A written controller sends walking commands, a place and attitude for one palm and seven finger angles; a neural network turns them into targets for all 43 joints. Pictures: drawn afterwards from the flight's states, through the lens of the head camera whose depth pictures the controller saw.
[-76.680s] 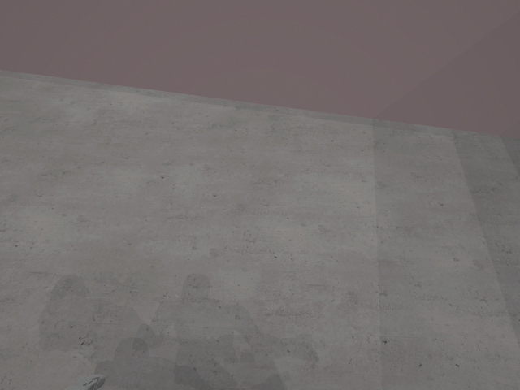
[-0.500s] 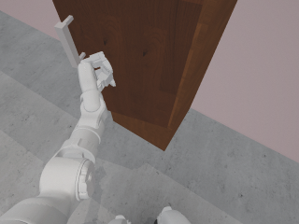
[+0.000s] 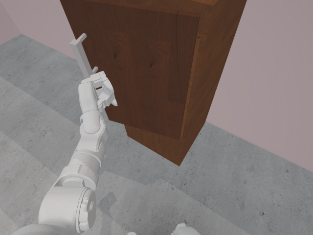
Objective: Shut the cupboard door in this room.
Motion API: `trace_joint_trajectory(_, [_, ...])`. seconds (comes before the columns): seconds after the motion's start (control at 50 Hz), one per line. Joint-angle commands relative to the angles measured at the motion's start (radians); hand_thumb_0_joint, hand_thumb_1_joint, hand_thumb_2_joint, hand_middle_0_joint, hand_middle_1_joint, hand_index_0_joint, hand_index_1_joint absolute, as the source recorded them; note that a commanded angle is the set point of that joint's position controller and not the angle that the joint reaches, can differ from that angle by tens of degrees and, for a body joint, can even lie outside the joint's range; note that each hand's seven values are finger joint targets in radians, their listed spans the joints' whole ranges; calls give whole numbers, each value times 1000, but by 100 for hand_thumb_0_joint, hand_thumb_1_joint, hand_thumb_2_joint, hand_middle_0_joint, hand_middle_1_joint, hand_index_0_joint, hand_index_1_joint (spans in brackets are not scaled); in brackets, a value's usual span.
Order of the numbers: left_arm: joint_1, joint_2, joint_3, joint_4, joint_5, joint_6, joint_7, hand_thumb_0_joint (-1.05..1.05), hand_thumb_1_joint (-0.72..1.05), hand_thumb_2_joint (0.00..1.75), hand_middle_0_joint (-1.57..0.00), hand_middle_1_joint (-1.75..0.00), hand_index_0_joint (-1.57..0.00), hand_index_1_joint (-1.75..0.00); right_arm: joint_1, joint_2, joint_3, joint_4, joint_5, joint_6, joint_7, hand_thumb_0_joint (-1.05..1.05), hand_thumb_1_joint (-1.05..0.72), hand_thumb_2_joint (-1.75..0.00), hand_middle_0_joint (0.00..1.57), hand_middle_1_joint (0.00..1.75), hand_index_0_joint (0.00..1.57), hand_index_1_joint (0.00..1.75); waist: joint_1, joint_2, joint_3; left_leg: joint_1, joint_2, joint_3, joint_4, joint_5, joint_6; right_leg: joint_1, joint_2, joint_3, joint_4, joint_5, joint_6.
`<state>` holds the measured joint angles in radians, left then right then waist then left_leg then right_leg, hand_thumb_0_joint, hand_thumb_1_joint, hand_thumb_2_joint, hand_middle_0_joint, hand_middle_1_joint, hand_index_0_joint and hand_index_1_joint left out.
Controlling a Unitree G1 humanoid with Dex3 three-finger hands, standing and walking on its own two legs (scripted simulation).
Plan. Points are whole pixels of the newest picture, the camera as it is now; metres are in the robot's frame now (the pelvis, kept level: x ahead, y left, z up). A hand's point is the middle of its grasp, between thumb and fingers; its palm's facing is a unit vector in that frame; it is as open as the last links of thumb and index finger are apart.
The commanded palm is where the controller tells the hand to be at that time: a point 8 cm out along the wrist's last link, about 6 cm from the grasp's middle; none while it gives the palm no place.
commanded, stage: draw the hand back to the body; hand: left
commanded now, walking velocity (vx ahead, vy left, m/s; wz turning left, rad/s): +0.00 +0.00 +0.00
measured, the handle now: (86, 58) +0.65 +0.19 +0.07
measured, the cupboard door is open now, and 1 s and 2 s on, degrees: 14 14 14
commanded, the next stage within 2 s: step back with the hand held close in 1.34 s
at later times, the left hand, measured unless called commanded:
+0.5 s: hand (49, 141) +0.30 +0.19 +0.15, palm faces +0.18 -0.95 -0.24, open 3.2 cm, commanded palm +0.26 +0.24 +0.17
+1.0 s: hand out of the picture +0.20 +0.30 +0.21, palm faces +0.48 -0.76 -0.43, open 6.4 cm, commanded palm +0.15 +0.33 +0.22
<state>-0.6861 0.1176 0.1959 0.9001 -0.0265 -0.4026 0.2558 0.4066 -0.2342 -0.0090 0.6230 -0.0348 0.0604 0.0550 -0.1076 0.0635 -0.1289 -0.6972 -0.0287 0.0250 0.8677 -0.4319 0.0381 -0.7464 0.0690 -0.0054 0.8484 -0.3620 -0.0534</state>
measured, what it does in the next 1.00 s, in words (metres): stands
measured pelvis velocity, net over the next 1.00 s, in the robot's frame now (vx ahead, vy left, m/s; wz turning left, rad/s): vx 0.03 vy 0.02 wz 0.06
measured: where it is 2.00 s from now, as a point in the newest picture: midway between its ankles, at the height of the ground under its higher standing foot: outside the picture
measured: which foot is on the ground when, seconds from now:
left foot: down 0.00-1.00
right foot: down 0.00-1.00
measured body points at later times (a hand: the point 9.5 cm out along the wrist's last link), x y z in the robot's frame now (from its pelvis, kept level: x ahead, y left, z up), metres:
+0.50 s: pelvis +0.01 +0.00 +0.04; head +0.00 -0.02 +0.49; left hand +0.28 +0.24 +0.16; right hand +0.22 -0.21 -0.03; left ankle -0.01 +0.10 -0.69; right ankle +0.02 -0.08 -0.69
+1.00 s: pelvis +0.03 +0.02 +0.05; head +0.00 -0.01 +0.50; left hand +0.17 +0.34 +0.23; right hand +0.21 -0.18 -0.05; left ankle -0.01 +0.10 -0.69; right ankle +0.02 -0.08 -0.69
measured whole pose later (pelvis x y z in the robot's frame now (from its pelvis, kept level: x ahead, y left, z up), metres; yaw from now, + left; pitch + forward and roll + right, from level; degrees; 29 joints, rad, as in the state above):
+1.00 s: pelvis +0.03 +0.02 +0.05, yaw +3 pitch -2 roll -1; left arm 0.48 0.36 0.35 -0.36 -0.07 -0.07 0.09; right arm 0.22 -0.23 0.03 0.62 0.02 -0.03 -0.06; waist 0.06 0.10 -0.03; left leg -0.10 -0.07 -0.03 0.43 -0.28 0.07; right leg -0.13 0.03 -0.03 0.40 -0.23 -0.02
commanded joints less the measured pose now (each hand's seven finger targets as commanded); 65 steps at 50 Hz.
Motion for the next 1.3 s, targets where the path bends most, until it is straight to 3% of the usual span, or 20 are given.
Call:
trace_joint_trajectory(0.0, [-280, 126, -33, -471, -41, -27, -30, 0, 90, 90, -130, -150, -130, -150, -9, -138, -51, -148, 30, -59, -32, 0, -90, -90, 20, 30, 20, 30, 30, -110, -389, 198, 3, -13, -155, 276, 2, 430, -28, 15, -162, 362, 35])
trace_joint_trajectory(0.08, [-166, 139, -49, -543, -51, 29, -58, 0, 90, 90, -130, -150, -130, -150, -73, -131, -39, -141, 43, -81, -52, 0, -90, -90, 20, 30, 20, 30, 37, -97, -256, 211, 3, -7, -206, 190, 6, 415, -39, 29, -234, 245, 42])
trace_joint_trajectory(0.1, [-149, 155, -44, -585, -53, 40, -66, 0, 90, 90, -130, -150, -130, -150, -89, -128, -39, -147, 47, -86, -59, 0, -90, -90, 20, 30, 20, 30, 49, -48, -250, 235, 0, -4, -216, 188, 5, 422, -42, 34, -245, 226, 38])
trace_joint_trajectory(0.24, [139, 169, -25, -768, -130, 151, -158, 0, 90, 90, -116, -135, -116, -135, -204, -116, -18, -192, 77, -114, -86, 0, -90, -90, 20, 30, 20, 30, 110, -98, -199, 305, -2, -4, -288, 221, 4, 529, -61, 39, -306, 253, 39])
trace_joint_trajectory(0.26, [207, 258, -85, -814, -45, 162, -167, 0, 90, 90, -113, -132, -113, -132, -214, -88, -15, -185, 88, -87, -92, 0, -90, -90, 20, 30, 20, 30, 87, -130, -190, 319, 0, -16, -333, 215, 0, 602, -97, 83, -338, 284, 67])
trace_joint_trajectory(0.28, [255, 253, -67, -855, -56, 176, -173, 0, 90, 90, -111, -129, -111, -129, -241, -86, -12, -202, 90, -75, -100, 0, -90, -90, 20, 30, 20, 30, 97, -142, -157, 319, 0, -18, -350, 219, 1, 630, -106, 84, -358, 302, 73])
trace_joint_trajectory(0.3, [303, 256, -77, -896, -54, 190, -183, 0, 90, 90, -108, -126, -108, -126, -263, -87, -9, -209, 93, -68, -108, 0, -90, -90, 20, 30, 20, 30, 104, -79, -149, 357, -1, -16, -362, 235, 3, 636, -105, 80, -370, 311, 66])
trace_joint_trajectory(0.36, [362, 251, -89, -959, -51, 225, -191, 0, 90, 90, -100, -117, -100, -117, -303, -83, 9, -214, 91, -57, -122, 0, -90, -90, 20, 30, 20, 30, 101, -106, -35, 414, 6, -28, -411, 242, 4, 595, -88, 45, -412, 267, 52])
trace_joint_trajectory(0.4, [372, 250, -100, -1010, -47, 241, -194, 0, 90, 90, -94, -111, -94, -111, -315, -85, 13, -213, 89, -60, -130, 0, -90, -90, 20, 30, 20, 30, 96, -71, -3, 462, 9, -35, -432, 249, 5, 581, -78, 33, -439, 233, 41])
trace_joint_trajectory(0.54, [538, 290, -40, -1217, -40, 275, -177, 0, 90, 90, -75, -90, -75, -90, -333, -78, 31, -214, 69, -89, -133, 0, -90, -90, 20, 30, 20, 30, 119, 6, -40, 578, 20, -64, -491, 377, -11, 655, -71, -8, -453, 317, 24])
trace_joint_trajectory(0.7, [816, 369, 108, -1344, -41, 292, -169, 0, 90, 90, -53, -66, -53, -66, -345, -79, 24, -203, 53, -110, -123, 0, -90, -90, 20, 30, 20, 30, 151, -16, -9, 574, 31, -66, -497, 510, -28, 706, -73, -20, -466, 397, 24])
trace_joint_trajectory(0.76, [879, 371, 139, -1394, -44, 289, -165, 0, 90, 90, -45, -57, -45, -57, -347, -72, 22, -199, 52, -121, -119, 0, -90, -90, 20, 30, 20, 30, 153, 4, 8, 572, 34, -70, -500, 510, -38, 693, -74, -27, -468, 376, 26])
trace_joint_trajectory(0.8, [936, 402, 183, -1414, -45, 284, -160, 0, 90, 90, -39, -51, -39, -51, -347, -81, 15, -195, 52, -131, -118, 0, -90, -90, 20, 30, 20, 30, 160, -26, 11, 558, 37, -75, -502, 510, -39, 700, -72, -28, -471, 363, 27])
trace_joint_trajectory(0.84, [967, 416, 215, -1462, -48, 275, -155, 0, 90, 90, -34, -45, -34, -45, -344, -78, 11, -195, 52, -144, -118, 0, -90, -90, 20, 30, 20, 30, 163, 18, -10, 565, 37, -74, -499, 523, -44, 708, -77, -29, -463, 364, 28])
trace_joint_trajectory(0.9, [1063, 446, 279, -1457, -53, 272, -148, 0, 90, 90, -25, -36, -25, -36, -341, -84, 5, -184, 54, -157, -119, 0, -90, -90, 20, 30, 20, 30, 171, -10, 31, 535, 41, -77, -502, 502, -46, 696, -74, -33, -470, 341, 28])
trace_joint_trajectory(0.94, [1087, 459, 308, -1494, -55, 263, -144, 0, 90, 90, -20, -30, -20, -30, -339, -82, 0, -184, 59, -166, -120, 0, -90, -90, 20, 30, 20, 30, 171, 18, 30, 533, 43, -77, -503, 491, -51, 691, -75, -31, -466, 325, 29])
trace_joint_trajectory(1.0, [1050, 393, 234, -1470, -45, 260, -145, 0, 90, 90, -20, -30, -20, -30, -331, -96, -6, -167, 57, -182, -121, 0, -90, -90, 20, 30, 20, 30, 153, 3, 76, 532, 45, -84, -510, 451, -47, 642, -74, -34, -472, 277, 30])
trace_joint_trajectory(1.1, [1033, 417, 252, -1449, -42, 255, -133, 0, 90, 90, -20, -30, -20, -30, -325, -102, -12, -158, 56, -197, -130, 0, -90, -90, 20, 30, 20, 30, 159, -26, 79, 525, 41, -88, -519, 374, -38, 636, -75, -31, -478, 224, 29])
trace_joint_trajectory(1.2, [1033, 449, 286, -1488, -43, 243, -131, 0, 90, 90, -20, -30, -20, -30, -333, -95, -6, -158, 55, -210, -131, 0, -90, -90, 20, 30, 20, 30, 170, 24, 55, 517, 39, -87, -522, 371, -44, 670, -76, -25, -476, 230, 25])
trace_joint_trajectory(1.28, [1048, 431, 279, -1484, -42, 241, -134, 0, 90, 90, -20, -30, -20, -30, -332, -84, -1, -158, 54, -214, -125, 0, -90, -90, 20, 30, 20, 30, 170, 41, 82, 512, 43, -90, -528, 390, -53, 665, -72, -28, -472, 240, 23])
